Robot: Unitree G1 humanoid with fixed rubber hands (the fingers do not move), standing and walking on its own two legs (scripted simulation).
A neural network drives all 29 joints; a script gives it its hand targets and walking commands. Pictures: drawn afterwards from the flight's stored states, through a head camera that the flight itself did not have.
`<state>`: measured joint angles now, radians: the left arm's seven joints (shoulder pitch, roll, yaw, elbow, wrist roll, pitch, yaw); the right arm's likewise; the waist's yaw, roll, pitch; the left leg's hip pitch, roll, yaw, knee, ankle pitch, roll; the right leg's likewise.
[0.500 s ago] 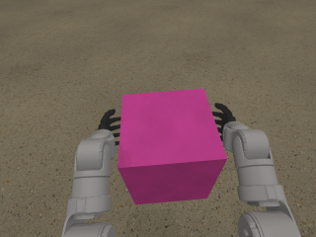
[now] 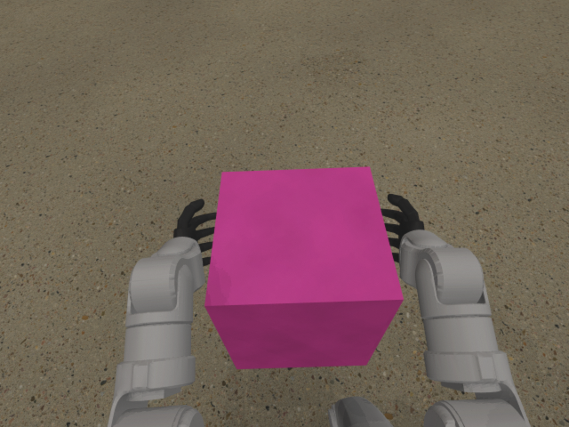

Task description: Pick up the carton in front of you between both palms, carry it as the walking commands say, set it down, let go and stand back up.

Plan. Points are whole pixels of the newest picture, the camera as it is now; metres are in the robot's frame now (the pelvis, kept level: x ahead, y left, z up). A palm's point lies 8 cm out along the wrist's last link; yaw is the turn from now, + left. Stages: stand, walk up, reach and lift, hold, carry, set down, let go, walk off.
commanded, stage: carry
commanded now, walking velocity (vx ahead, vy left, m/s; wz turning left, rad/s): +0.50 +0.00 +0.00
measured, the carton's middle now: (298, 274) +0.34 -0.02 -0.01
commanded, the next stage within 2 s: none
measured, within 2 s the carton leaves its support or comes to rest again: neither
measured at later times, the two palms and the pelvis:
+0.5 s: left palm (189, 86) +0.66 +0.14 +0.13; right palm (353, 65) +0.69 -0.16 +0.13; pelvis +0.34 -0.04 +0.04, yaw +3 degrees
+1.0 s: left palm (187, 35) +0.90 +0.17 +0.11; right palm (321, 26) +0.88 -0.13 +0.11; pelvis +0.64 +0.03 +0.04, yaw -2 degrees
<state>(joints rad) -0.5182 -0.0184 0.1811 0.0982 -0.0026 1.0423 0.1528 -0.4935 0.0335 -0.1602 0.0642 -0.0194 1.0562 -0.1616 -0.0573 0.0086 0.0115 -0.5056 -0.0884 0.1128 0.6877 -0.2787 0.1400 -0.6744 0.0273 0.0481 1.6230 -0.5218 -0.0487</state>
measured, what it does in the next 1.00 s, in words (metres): walks ahead: right foot, then left foot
